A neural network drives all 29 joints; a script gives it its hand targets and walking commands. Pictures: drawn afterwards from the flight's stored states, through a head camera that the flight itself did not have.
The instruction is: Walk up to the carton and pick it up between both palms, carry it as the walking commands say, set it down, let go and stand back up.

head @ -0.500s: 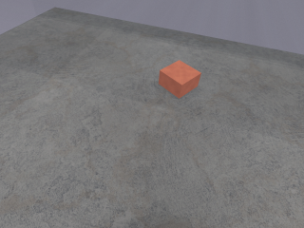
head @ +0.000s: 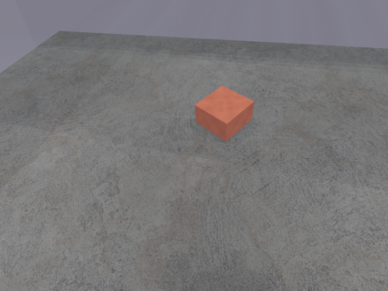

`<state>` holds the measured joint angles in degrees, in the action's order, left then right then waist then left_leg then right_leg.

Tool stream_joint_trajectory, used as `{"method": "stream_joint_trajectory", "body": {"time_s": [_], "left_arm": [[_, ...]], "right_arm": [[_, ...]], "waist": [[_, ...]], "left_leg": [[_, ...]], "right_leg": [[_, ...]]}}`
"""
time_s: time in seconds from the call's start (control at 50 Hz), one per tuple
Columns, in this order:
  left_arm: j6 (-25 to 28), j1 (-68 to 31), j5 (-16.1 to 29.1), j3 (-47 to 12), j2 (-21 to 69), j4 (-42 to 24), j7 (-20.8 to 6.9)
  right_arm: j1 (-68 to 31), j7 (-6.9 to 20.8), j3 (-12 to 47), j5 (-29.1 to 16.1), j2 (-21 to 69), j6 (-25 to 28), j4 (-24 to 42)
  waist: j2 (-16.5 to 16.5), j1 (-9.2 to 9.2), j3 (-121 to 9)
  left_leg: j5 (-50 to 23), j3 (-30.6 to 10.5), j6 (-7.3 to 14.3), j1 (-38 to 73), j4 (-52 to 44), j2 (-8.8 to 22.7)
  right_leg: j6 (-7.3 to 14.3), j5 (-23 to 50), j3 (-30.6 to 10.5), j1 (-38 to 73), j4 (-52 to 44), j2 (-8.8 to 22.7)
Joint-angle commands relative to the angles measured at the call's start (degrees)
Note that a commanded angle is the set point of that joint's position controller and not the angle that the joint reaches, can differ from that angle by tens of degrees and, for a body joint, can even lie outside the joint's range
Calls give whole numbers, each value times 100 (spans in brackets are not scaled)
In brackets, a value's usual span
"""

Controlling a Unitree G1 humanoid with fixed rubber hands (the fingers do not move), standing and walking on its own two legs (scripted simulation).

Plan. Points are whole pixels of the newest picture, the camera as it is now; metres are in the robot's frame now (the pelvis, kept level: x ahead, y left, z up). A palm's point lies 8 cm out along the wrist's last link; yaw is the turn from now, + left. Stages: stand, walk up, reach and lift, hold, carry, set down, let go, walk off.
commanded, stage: walk up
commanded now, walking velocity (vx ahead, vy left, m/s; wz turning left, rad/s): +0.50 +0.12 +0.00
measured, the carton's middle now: (224, 112) +1.38 -0.13 -0.68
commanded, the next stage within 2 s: none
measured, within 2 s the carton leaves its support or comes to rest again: neither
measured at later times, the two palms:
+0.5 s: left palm (94, 285) +0.20 +0.29 -0.15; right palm (285, 208) +0.35 -0.19 -0.11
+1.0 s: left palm (150, 139) +0.63 +0.19 -0.12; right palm (307, 191) +0.42 -0.28 -0.15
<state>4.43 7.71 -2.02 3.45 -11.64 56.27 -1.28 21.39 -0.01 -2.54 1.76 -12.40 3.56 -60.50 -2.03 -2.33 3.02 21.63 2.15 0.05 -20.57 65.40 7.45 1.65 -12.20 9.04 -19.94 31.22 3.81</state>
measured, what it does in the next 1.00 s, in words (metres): walks ahead: left foot, then right foot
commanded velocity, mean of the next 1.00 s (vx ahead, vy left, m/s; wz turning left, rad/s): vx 0.49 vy -0.05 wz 0.00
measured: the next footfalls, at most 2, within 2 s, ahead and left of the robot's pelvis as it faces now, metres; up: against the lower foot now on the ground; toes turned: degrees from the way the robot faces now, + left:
left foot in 0.40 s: +0.35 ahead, +0.15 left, +0.00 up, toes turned +9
right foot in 0.92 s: +0.60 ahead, -0.15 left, +0.00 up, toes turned -10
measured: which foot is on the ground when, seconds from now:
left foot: up 0.00-0.38, down 0.40-0.92, up 0.94-1.00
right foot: down 0.00-0.40, up 0.42-0.90, down 0.92-1.00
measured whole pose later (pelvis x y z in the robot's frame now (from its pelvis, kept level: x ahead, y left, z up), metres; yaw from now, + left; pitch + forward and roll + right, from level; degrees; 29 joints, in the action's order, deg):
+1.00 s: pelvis +0.49 -0.04 -0.01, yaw +0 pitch +1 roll +1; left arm 4.2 4.5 -2.2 2.9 -11.7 55.0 -1.9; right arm 23.9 0.1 -2.4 1.8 -11.9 3.4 -61.4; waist -1.5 -3.3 3.0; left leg 26.5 2.2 -0.8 -14.0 56.8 7.6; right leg 1.8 -11.8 8.9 -24.1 34.6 4.4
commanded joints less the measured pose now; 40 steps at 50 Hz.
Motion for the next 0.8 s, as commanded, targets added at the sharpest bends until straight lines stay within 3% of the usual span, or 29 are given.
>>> {"method": "stream_joint_trajectory", "body": {"time_s": [0.0,0.04,0.1,0.2,0.24,0.3,0.32,0.34,0.36,0.38,0.4,0.42,0.44,0.46,0.48,0.52,0.58,0.7,0.78], "left_arm": [[113,693,64,76,-561,78,71],[167,875,88,21,-487,179,64],[177,1316,97,-27,-514,251,91],[138,1748,107,-50,-595,312,160],[96,1823,106,-34,-562,370,140],[31,2141,87,-17,-652,528,183],[12,2204,79,-11,-709,595,200],[-3,2130,87,-14,-771,634,206],[-23,1988,112,-31,-791,638,195],[-20,1989,110,-109,-597,623,194],[-23,2362,142,-114,-214,541,201],[-41,2254,33,44,-505,383,179],[-70,2036,39,73,-492,381,161],[-66,1784,69,30,-325,366,130],[-94,1626,83,4,-185,362,84],[-224,1674,35,7,-83,404,20],[-375,1284,-13,45,-145,230,-81],[-442,-126,21,-39,-114,-347,-296],[-373,-732,71,-79,-160,-572,-367]], "right_arm": [[277,80,-94,-10,-81,-78,205],[85,139,-124,-6,-60,-239,287],[-600,229,-141,-6,-150,-360,521],[-1820,344,-54,-70,-94,-358,813],[-2282,347,5,-128,-109,-285,1000],[-2367,283,6,-69,-137,-212,997],[-2290,254,8,-39,-152,-170,981],[-1978,212,-8,-19,-224,-116,903],[-1234,155,-71,-3,-410,-42,667],[-243,81,-185,57,-794,29,323],[572,11,-375,172,-1583,33,195],[1087,-69,-477,3,-1969,-32,84],[503,-81,-381,-25,-1601,-42,93],[28,-65,-276,-16,-1100,5,153],[-304,-50,-191,-37,-636,66,192],[-372,-38,-99,-45,-321,156,189],[22,-15,-82,-63,-488,218,150],[560,-59,-100,-46,-652,205,107],[729,-79,-171,-2,-792,176,71]], "waist": [[721,182,-344],[1088,119,-151],[1068,187,138],[1066,427,517],[1523,427,574],[1184,536,629],[1075,503,560],[922,327,371],[537,-25,-45],[50,-385,-774],[-1327,-618,-1419],[-1113,-625,-1871],[-773,-296,-1386],[-521,-104,-768],[-456,74,-445],[-693,268,-303],[-650,298,-143],[-670,-39,376],[-887,-197,532]], "left_leg": [[-825,-338,3,-1219,434,339],[-1135,-161,-56,-1227,232,229],[-1566,-39,-171,-1573,-343,164],[-2004,194,-322,-1532,-2018,19],[-1863,529,-286,-780,-2676,-131],[-1354,698,-204,-640,-3033,-170],[-1193,700,-176,-517,-3209,-212],[-1167,703,-150,-52,-3473,-282],[-1235,813,-94,874,-3883,-432],[-1030,396,84,2292,-3792,-93],[-574,-2312,554,3704,-4471,1854],[-804,-4033,645,3598,-5258,2598],[-1068,-3292,609,2979,-5123,2369],[-1373,-2430,568,2204,-5030,1956],[-1459,-1666,480,1672,-5083,1478],[-1895,-913,400,1210,-5282,1124],[-2496,-426,377,1182,-5285,1017],[-1606,-185,411,1331,-5703,1064],[-1439,4,407,1474,-5795,1120]], "right_leg": [[244,904,-1880,1302,-1785,1530],[226,1240,-1393,1151,-1897,1354],[301,1438,-1154,1247,-2084,1375],[285,660,-792,1432,-2452,1265],[363,103,-348,1140,-2599,890],[489,526,-551,1481,-2281,1144],[474,940,-664,1615,-2032,1221],[414,1488,-654,1614,-1546,1199],[285,1976,-379,1462,-558,955],[113,1586,-190,719,744,621],[-211,-1219,-106,-1156,2616,-202],[-153,-1931,-1011,-1476,3763,-258],[-112,-1538,-1294,-1652,4171,47],[-104,-1010,-1265,-1674,4120,248],[-140,-499,-1241,-1534,3878,456],[-251,-111,-996,-1240,3659,466],[-404,296,-858,-1363,3235,426],[-461,1098,-620,-1596,1447,394],[-417,1055,-408,-1214,480,290]]}}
